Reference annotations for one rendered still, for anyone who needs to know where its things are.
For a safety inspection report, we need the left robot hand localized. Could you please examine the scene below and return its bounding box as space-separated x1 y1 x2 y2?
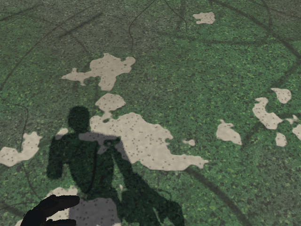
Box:
20 194 80 226

